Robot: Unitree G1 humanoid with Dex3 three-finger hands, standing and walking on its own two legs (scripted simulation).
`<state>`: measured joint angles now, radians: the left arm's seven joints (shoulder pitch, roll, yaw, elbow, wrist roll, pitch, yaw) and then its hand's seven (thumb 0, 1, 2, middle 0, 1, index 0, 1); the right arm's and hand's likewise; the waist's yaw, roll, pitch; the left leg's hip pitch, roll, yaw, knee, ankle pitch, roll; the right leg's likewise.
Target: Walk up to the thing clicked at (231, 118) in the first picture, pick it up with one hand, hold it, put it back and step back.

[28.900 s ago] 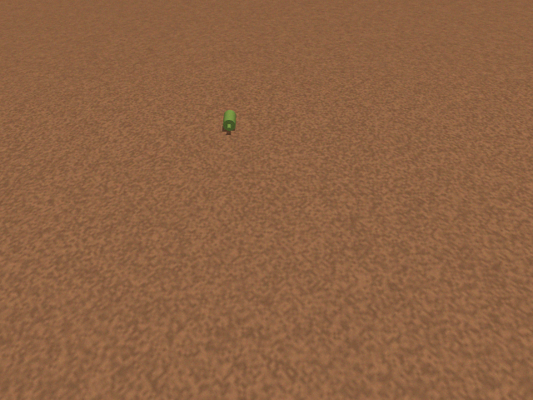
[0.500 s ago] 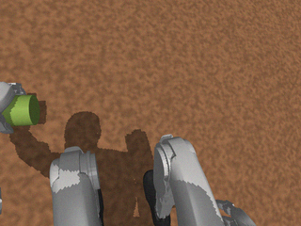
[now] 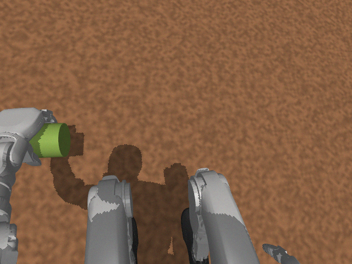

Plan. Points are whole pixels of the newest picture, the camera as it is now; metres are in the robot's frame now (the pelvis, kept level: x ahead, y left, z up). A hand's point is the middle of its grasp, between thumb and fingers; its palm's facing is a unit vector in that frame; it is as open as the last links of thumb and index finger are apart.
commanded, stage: lift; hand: left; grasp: from above
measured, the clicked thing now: (27, 140) +0.42 +0.34 -0.15
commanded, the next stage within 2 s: hold in 1.30 s
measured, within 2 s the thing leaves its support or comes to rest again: neither
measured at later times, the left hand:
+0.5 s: hand out of the picture +0.35 +0.30 +0.08, palm faces -0.46 -0.10 -0.88, open 10.7 cm
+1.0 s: hand out of the picture +0.34 +0.27 +0.22, palm faces -0.46 -0.07 -0.88, open 10.8 cm
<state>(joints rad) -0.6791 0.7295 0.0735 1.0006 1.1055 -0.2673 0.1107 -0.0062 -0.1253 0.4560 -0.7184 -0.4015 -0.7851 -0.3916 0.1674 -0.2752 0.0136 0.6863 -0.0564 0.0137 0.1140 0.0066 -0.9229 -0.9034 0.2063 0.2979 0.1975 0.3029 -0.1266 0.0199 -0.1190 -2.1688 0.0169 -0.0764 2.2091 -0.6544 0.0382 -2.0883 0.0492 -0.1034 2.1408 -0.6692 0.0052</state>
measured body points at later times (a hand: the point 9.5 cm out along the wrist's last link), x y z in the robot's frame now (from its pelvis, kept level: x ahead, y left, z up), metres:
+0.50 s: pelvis +0.01 +0.01 +0.17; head +0.14 +0.05 +0.60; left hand +0.37 +0.31 +0.13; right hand +0.15 -0.25 +0.05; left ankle +0.09 +0.11 -0.36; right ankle +0.10 -0.11 -0.36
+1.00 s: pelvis +0.05 +0.01 +0.30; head +0.12 +0.02 +0.75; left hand +0.36 +0.27 +0.27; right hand +0.15 -0.25 +0.18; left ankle +0.08 +0.11 -0.36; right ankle +0.10 -0.11 -0.36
